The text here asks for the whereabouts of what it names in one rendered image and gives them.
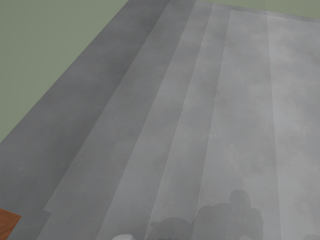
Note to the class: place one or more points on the cabinet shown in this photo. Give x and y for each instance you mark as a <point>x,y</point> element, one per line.
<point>8,221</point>

